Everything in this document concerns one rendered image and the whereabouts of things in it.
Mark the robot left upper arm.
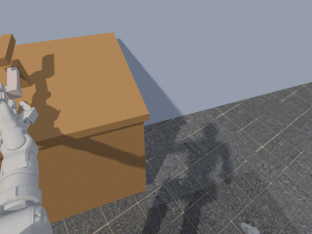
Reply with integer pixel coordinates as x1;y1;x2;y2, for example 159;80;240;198
0;205;53;234

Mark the robot left hand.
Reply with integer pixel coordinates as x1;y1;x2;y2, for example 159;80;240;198
0;83;39;135

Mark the tap lever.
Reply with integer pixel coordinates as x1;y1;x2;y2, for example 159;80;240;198
4;66;22;100

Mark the counter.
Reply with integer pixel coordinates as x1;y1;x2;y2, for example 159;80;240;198
0;32;149;223

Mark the robot right hand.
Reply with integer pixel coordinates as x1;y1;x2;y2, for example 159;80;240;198
241;222;260;234

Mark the left robot forearm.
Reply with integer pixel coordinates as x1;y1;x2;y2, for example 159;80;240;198
0;127;42;217

